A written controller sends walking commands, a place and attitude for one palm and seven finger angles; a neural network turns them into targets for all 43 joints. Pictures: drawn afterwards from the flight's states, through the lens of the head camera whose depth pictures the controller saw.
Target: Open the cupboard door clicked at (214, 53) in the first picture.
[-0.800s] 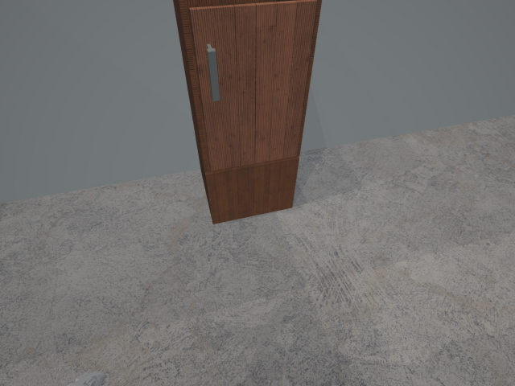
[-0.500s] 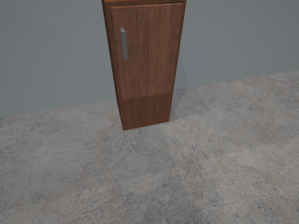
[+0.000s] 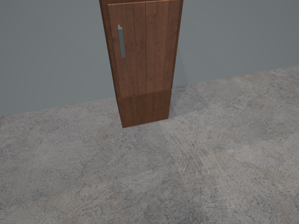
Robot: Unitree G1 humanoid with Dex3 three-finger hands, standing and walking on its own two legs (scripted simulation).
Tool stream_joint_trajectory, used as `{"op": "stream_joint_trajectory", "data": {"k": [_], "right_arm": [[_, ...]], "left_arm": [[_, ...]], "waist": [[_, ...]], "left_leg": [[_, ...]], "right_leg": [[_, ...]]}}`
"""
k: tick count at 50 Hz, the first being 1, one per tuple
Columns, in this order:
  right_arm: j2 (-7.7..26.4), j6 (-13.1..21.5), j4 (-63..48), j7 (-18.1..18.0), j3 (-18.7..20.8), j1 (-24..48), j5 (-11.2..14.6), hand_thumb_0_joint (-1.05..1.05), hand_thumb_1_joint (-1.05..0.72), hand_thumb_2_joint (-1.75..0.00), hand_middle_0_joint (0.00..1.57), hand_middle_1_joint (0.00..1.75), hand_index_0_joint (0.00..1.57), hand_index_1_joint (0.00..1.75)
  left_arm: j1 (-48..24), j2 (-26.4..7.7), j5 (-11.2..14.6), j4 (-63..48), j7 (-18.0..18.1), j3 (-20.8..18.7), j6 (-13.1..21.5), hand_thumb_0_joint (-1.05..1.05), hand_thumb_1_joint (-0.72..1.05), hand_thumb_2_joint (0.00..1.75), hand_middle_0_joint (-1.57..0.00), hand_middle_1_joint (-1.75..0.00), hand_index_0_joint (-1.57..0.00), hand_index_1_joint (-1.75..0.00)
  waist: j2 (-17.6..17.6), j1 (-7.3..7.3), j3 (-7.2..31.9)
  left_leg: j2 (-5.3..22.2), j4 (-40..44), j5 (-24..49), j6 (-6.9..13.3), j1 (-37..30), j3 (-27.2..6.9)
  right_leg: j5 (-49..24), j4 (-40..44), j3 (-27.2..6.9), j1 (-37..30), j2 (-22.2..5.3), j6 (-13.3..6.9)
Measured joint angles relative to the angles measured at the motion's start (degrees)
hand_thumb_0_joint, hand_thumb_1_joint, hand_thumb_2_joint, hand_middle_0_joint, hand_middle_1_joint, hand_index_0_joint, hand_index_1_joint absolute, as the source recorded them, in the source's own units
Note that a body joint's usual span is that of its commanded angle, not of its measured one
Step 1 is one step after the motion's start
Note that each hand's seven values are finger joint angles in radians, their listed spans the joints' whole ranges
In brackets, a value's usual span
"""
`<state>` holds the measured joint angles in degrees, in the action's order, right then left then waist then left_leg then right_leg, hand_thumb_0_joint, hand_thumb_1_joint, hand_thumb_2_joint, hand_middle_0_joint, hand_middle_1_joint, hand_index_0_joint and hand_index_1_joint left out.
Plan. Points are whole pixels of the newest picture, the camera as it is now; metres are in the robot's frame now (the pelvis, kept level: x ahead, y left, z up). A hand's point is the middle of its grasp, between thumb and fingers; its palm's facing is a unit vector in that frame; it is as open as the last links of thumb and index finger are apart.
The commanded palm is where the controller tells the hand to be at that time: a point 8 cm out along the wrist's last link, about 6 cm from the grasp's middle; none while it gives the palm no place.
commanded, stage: stand and wait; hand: left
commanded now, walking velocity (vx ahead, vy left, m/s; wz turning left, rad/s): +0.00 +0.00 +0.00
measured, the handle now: (121, 41) +0.97 +0.21 +0.03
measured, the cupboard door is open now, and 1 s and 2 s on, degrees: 0 0 0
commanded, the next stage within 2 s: look at it before walking up in 0.02 s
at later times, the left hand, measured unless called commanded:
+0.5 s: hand out of the picture +0.08 +0.24 -0.15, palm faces -0.02 -0.94 -0.33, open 7.4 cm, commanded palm none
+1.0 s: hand out of the picture +0.07 +0.22 -0.17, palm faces -0.09 -0.95 -0.30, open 7.4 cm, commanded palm none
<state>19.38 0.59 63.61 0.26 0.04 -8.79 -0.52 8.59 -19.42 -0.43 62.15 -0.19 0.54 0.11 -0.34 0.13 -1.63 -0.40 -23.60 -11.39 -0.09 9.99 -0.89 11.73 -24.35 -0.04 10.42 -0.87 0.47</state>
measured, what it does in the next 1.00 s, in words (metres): stands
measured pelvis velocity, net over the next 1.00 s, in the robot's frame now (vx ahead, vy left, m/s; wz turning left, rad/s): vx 0.00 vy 0.00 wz -0.10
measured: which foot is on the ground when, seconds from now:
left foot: down 0.00-1.00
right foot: down 0.00-1.00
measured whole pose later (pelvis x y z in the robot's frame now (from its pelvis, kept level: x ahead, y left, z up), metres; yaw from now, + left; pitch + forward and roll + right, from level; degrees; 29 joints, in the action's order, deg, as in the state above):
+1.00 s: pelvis +0.00 +0.00 -0.01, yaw -6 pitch -2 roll +1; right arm 15.4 -0.8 58.9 -0.9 0.9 -7.9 -0.6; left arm 11.1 -16.7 -0.8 58.7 -0.3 -0.7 -2.9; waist 0.6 1.2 -3.2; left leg 1.5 -27.9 -14.3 -0.6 12.1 4.2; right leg 13.5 -30.9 -5.1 15.7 1.3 0.1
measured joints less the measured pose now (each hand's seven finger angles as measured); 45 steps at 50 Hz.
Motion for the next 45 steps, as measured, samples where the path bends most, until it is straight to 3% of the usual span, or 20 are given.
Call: {"op": "stream_joint_trajectory", "data": {"k": [39, 45], "right_arm": [[0.0, 0.1, 0.3, -0.2, -0.3, 1.6, 0.1, 0.00, -0.91, -0.90, 0.21, 0.30, 0.21, 0.30], [-1.3, -0.6, -1.7, -1.0, 0.3, 1.8, 0.0, 0.00, -0.91, -0.90, 0.21, 0.30, 0.21, 0.30]], "left_arm": [[-0.4, 0.0, -0.1, 0.5, 0.0, 0.0, 0.2, 0.01, 0.90, 0.90, -0.21, -0.30, -0.20, -0.30], [0.8, 0.9, -0.1, -1.1, 0.4, -0.7, -1.5, 0.01, 0.90, 0.90, -0.20, -0.30, -0.20, -0.30]], "waist": [[0.2, 0.37, -0.3], [0.1, 1.11, -0.6]], "left_leg": [[0.4, 2.7, 0.8, -0.3, -2.2, 0.1], [1.2, -0.2, -0.7, -0.4, -0.3, 2.3]], "right_leg": [[-0.9, 2.8, -0.1, -2.1, 0.4, -0.2], [-0.2, -0.5, -2.3, 0.8, 1.2, -0.2]]}}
